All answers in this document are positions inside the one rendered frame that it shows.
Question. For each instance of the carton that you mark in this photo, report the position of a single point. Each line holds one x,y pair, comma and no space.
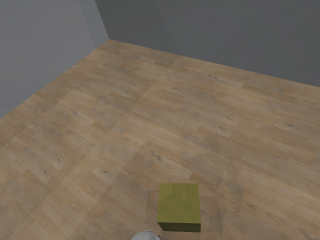
179,207

